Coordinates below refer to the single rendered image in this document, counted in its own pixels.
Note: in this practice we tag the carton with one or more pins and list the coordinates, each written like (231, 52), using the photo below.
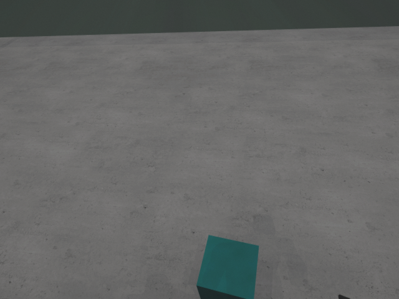
(228, 269)

